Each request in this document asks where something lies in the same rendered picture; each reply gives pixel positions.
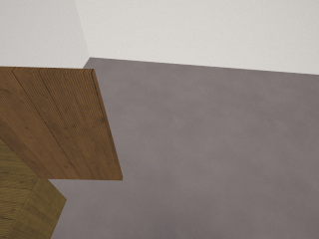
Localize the cupboard door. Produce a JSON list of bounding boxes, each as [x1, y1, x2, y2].
[[0, 66, 123, 181]]

